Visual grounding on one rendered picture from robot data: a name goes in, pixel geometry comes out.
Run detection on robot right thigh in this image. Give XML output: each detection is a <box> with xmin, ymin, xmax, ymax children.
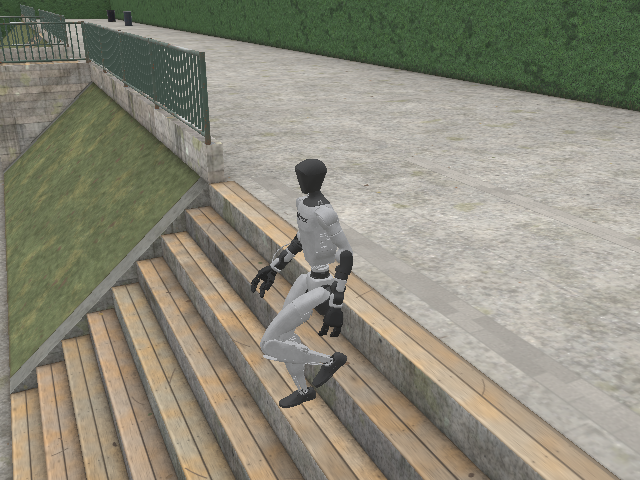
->
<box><xmin>280</xmin><ymin>274</ymin><xmax>308</xmax><ymax>344</ymax></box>

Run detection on left robot forearm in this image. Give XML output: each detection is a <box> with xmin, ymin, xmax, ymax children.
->
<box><xmin>329</xmin><ymin>250</ymin><xmax>353</xmax><ymax>308</ymax></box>

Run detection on robot left upper arm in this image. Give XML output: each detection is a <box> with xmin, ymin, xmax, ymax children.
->
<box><xmin>315</xmin><ymin>206</ymin><xmax>353</xmax><ymax>263</ymax></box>

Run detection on humanoid robot torso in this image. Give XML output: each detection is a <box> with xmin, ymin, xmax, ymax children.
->
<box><xmin>297</xmin><ymin>193</ymin><xmax>337</xmax><ymax>292</ymax></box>

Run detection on robot right upper arm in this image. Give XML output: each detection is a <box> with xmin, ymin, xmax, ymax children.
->
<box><xmin>296</xmin><ymin>195</ymin><xmax>309</xmax><ymax>243</ymax></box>

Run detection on robot left hand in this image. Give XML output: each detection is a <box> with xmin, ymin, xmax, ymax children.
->
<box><xmin>318</xmin><ymin>307</ymin><xmax>343</xmax><ymax>337</ymax></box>

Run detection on right robot forearm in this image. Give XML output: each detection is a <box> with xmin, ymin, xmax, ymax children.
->
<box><xmin>270</xmin><ymin>234</ymin><xmax>303</xmax><ymax>273</ymax></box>

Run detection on robot right hand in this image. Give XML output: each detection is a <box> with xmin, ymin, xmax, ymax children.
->
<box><xmin>251</xmin><ymin>265</ymin><xmax>277</xmax><ymax>298</ymax></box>

